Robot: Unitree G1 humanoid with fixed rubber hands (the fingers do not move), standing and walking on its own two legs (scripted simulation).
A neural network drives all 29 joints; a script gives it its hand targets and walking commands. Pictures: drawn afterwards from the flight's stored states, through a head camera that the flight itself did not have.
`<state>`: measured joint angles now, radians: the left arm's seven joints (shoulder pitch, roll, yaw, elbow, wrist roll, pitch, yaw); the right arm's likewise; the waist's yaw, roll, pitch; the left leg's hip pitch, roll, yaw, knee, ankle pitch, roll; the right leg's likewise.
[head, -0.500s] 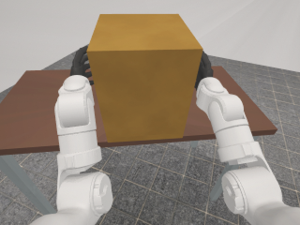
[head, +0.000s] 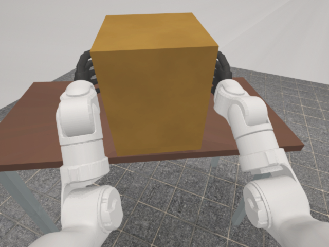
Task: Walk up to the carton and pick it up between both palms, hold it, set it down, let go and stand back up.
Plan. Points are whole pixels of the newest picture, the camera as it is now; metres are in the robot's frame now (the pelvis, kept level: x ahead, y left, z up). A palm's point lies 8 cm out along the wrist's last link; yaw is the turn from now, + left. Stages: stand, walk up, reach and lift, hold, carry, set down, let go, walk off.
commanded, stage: hold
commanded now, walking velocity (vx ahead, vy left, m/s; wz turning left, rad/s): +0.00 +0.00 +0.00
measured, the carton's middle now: (154, 84) +0.41 +0.02 +0.25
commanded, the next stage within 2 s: none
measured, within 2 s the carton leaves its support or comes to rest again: neither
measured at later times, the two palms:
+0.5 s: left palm (81, 87) +0.36 +0.16 +0.27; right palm (220, 83) +0.36 -0.12 +0.27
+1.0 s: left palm (79, 88) +0.35 +0.17 +0.27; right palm (219, 84) +0.36 -0.12 +0.27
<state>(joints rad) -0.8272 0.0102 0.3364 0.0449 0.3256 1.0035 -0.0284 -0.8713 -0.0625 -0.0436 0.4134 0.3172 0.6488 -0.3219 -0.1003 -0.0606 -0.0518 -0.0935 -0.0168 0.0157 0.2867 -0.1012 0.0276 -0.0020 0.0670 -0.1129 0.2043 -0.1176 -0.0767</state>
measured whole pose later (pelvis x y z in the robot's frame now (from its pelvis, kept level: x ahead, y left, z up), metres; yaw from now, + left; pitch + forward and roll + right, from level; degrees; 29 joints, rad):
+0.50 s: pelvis +0.00 +0.00 +0.00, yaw +0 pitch -6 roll +0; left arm -0.81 0.01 0.34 0.00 0.33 1.03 -0.03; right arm -0.87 -0.07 -0.03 0.39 0.34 0.67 -0.33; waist -0.09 -0.06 -0.06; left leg -0.09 -0.02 0.02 0.29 -0.10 0.03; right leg 0.01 0.07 -0.11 0.20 -0.12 -0.08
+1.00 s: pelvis +0.00 +0.00 +0.00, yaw +0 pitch -6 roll +0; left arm -0.79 0.00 0.33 -0.05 0.34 1.06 -0.04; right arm -0.85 -0.07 -0.02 0.35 0.35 0.69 -0.35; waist -0.09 -0.06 -0.05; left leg -0.07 -0.02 0.02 0.29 -0.11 0.03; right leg 0.02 0.07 -0.11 0.20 -0.12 -0.07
